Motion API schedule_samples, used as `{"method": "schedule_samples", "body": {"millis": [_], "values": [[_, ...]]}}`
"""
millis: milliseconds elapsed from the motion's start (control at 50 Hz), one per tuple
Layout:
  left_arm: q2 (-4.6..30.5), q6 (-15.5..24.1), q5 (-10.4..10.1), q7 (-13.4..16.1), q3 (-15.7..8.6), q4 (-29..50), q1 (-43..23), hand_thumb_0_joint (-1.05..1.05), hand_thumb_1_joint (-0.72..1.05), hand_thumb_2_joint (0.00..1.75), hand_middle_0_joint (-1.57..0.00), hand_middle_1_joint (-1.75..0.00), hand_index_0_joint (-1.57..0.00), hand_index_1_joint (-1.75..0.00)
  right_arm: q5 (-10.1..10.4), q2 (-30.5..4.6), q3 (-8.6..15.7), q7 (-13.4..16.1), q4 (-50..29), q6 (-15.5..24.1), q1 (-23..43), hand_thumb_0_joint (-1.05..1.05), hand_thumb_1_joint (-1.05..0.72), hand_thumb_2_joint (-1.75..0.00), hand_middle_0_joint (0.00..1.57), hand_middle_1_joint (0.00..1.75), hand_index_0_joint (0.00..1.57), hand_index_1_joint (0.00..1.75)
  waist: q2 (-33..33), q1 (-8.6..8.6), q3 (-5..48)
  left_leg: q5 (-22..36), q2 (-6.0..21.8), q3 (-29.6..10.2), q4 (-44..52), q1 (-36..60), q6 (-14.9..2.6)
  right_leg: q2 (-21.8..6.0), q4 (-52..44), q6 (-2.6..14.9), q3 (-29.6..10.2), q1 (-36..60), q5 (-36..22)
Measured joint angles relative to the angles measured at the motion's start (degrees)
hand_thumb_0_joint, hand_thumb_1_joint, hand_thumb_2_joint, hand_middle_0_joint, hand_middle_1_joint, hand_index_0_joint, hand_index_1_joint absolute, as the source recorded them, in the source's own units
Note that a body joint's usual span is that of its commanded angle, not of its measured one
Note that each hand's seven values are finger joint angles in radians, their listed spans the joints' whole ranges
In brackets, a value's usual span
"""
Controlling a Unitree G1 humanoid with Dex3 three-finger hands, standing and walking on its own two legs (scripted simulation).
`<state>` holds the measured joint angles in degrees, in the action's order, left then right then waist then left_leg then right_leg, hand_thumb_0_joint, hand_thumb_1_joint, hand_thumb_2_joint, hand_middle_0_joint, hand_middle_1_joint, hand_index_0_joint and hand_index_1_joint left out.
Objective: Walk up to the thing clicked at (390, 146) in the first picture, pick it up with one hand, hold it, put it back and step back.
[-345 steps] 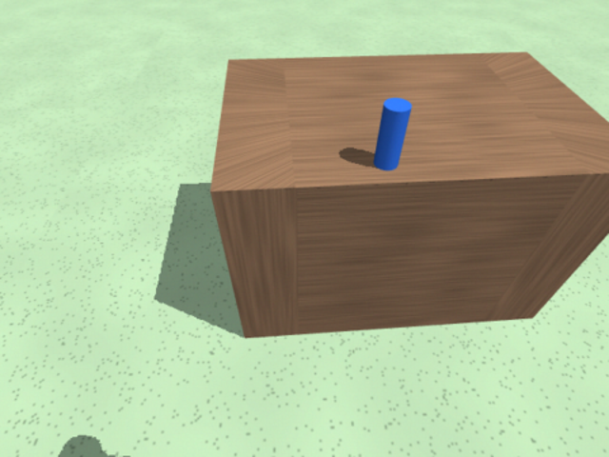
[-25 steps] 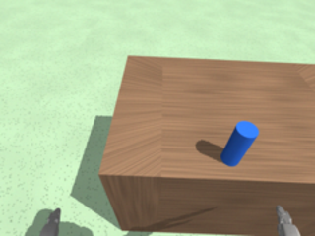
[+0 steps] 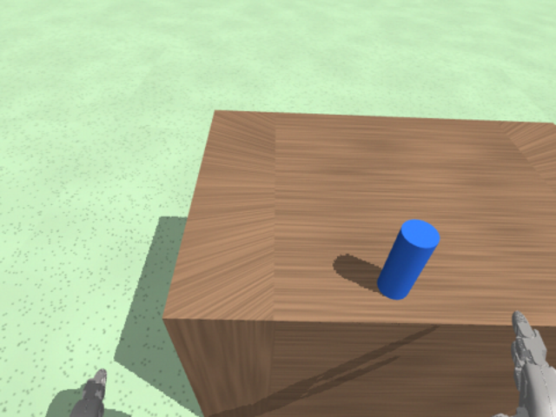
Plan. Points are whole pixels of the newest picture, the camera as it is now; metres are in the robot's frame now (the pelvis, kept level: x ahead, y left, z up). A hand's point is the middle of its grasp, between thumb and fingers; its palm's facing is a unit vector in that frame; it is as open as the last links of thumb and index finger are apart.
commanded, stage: rise first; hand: right
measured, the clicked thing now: (405, 262) +0.39 -0.21 +0.00
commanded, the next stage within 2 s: go down in 0.70 s
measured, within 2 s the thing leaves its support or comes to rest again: neither
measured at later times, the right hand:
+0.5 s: hand (514, 390) +0.17 -0.26 +0.06, palm faces +0.33 +0.86 -0.40, open 17.5 cm
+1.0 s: hand (531, 391) +0.16 -0.26 +0.08, palm faces +0.37 +0.84 -0.41, open 17.3 cm
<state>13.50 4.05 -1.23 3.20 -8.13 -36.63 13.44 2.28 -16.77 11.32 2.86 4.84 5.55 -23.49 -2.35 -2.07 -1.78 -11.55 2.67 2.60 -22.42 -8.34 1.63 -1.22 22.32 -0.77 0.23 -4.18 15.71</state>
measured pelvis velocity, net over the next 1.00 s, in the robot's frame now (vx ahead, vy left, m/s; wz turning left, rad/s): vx -0.02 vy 0.01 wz -0.02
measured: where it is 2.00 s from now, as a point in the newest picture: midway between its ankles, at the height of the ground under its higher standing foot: outside the picture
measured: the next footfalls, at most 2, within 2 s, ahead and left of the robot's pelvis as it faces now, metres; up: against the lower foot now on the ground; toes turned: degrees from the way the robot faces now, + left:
none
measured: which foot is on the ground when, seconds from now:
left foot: down 0.00-1.00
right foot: down 0.00-1.00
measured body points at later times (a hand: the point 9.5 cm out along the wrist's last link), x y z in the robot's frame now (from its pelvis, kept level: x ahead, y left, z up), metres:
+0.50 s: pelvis -0.02 +0.01 +0.00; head -0.02 +0.03 +0.45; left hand +0.14 +0.27 -0.09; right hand +0.15 -0.30 +0.09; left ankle +0.01 +0.14 -0.74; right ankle -0.04 -0.13 -0.74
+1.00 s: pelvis -0.02 +0.01 +0.00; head -0.03 +0.03 +0.45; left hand +0.15 +0.28 -0.09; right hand +0.14 -0.31 +0.11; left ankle +0.01 +0.14 -0.74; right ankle -0.04 -0.13 -0.74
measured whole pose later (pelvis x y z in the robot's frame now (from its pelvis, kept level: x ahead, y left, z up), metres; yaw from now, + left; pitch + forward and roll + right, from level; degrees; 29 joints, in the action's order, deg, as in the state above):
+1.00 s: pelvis -0.02 +0.01 +0.00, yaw -1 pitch -3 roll +0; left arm 12.5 6.7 0.2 2.0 -10.6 -39.4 11.8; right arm 1.5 -16.8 19.3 0.2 -1.6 17.1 -24.8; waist -2.6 -2.2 -1.5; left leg -11.0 2.8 3.5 -24.4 -10.0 1.0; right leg -1.2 23.9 -1.2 -0.8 -6.1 14.6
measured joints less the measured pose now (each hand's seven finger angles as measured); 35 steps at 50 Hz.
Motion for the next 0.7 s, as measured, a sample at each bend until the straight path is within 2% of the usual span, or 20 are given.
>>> {"method": "schedule_samples", "body": {"millis": [300, 700], "values": [[-0.6, 1.4, 0.0, -0.7, -1.1, 0.3, 0.3, -0.01, -0.54, 0.06, -0.06, -0.05, -0.05, -0.06, 0.0, -0.5, 2.7, -0.9, -5.5, 3.5, -2.0, -0.01, 0.57, -0.04, 0.05, 0.06, 0.06, 0.06, -0.3, -0.33, -0.6, 0.7, 0.0, 0.3, -0.1, 0.2, -0.29, -0.1, 0.1, -0.18, -0.4, 0.1, -0.8], [-0.9, 2.8, 0.0, -1.0, -1.7, -0.7, 0.4, -0.01, -0.54, 0.07, -0.06, -0.05, -0.05, -0.06, -0.1, -1.2, 4.9, -1.4, -7.3, 7.3, -1.3, -0.01, 0.57, -0.05, 0.05, 0.06, 0.06, 0.06, -0.4, -0.47, -1.0, 1.3, 0.0, 0.5, -0.3, -0.1, -0.62, -0.1, -0.1, -0.43, -0.6, -0.2, -1.8]]}}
